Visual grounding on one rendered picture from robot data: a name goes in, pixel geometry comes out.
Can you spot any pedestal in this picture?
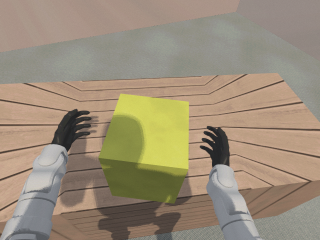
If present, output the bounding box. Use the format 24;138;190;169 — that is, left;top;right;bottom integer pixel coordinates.
0;73;320;240

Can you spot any carton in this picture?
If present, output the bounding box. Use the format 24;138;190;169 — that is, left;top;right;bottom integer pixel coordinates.
98;93;189;204

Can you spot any robot right forearm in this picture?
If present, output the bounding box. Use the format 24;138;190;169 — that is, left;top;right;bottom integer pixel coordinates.
206;164;264;240

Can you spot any robot left forearm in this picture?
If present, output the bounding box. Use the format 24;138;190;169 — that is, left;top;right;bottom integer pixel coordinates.
0;144;69;240

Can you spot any left robot hand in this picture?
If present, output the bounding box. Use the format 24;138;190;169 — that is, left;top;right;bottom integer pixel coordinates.
51;109;92;152

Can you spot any right robot hand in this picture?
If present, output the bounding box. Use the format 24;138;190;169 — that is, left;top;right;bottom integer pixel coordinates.
200;126;230;167

